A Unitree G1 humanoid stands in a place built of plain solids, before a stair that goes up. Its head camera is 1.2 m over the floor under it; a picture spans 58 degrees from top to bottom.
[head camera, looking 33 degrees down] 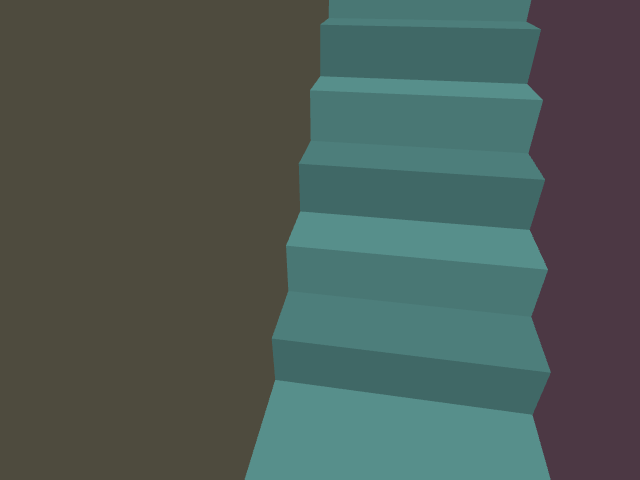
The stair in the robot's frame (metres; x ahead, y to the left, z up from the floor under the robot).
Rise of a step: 0.20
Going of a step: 0.24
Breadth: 0.83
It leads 9 degrees to the right of straight ahead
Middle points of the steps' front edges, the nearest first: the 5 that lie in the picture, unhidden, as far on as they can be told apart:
0.91 -0.26 0.20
1.14 -0.30 0.39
1.37 -0.33 0.59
1.61 -0.37 0.79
1.84 -0.41 0.98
